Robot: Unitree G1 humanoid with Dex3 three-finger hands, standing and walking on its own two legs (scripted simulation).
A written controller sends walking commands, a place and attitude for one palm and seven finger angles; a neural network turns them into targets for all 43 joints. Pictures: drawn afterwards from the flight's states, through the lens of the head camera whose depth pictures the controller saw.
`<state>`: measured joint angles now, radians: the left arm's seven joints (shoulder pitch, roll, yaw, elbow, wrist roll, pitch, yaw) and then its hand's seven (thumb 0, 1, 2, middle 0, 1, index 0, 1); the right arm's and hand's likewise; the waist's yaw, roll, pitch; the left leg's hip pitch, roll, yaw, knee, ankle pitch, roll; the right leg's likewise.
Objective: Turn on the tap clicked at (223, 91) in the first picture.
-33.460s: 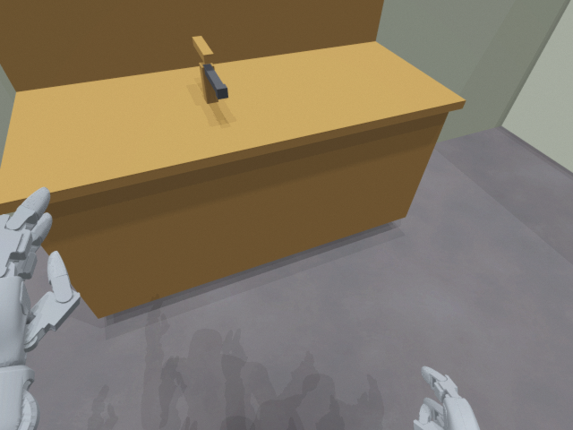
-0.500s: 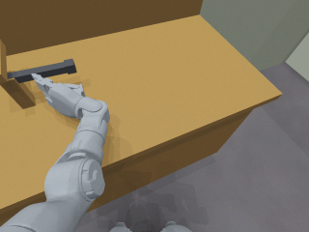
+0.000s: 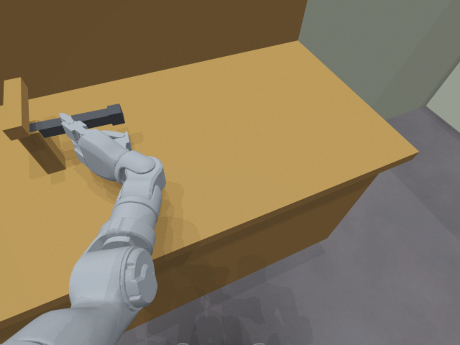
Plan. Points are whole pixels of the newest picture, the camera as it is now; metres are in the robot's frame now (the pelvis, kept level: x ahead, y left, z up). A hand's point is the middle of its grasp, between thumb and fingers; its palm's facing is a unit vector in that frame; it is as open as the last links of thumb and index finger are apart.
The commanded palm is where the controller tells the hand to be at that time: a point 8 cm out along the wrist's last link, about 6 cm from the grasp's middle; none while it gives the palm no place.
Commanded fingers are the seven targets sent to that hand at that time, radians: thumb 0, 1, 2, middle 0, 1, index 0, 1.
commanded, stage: lift the hand up off the lever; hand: left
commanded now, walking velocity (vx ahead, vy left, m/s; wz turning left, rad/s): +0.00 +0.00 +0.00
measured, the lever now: (116, 114) +0.55 +0.20 +0.08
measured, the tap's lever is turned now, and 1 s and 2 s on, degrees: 86 86 86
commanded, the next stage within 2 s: draw the hand back beside the body in 1.92 s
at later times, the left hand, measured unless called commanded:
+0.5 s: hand (120, 135) +0.47 +0.17 +0.09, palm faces +0.81 -0.56 -0.14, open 7.8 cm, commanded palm +0.41 +0.18 +0.11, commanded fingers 0.00 0.90 0.90 -0.15 -0.15 -0.15 -0.15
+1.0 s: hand (120, 134) +0.45 +0.16 +0.12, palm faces +0.80 -0.59 -0.13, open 7.8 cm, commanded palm +0.40 +0.18 +0.13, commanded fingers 0.00 0.90 0.90 -0.15 -0.15 -0.15 -0.15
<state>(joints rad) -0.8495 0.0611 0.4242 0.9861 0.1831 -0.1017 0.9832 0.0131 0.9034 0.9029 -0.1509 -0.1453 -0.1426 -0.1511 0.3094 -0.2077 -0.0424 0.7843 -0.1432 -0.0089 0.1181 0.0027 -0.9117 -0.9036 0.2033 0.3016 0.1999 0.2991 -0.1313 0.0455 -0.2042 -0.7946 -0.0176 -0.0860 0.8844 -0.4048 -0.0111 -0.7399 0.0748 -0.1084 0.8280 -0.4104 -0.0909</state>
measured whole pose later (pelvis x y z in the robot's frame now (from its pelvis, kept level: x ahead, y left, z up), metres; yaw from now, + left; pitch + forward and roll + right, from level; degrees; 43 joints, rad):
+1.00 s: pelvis -0.01 +0.00 +0.01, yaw +1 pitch +13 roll -1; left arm -0.81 -0.01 0.37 0.84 0.14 0.05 0.97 0.01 0.90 0.90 -0.15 -0.15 -0.15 -0.15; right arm 0.22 -0.20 -0.03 0.78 -0.12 0.00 0.09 0.00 -0.91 -0.90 0.20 0.30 0.20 0.30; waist -0.08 0.04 -0.18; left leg -0.66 -0.03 -0.09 0.79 -0.36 -0.01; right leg -0.61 0.06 -0.11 0.75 -0.38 -0.09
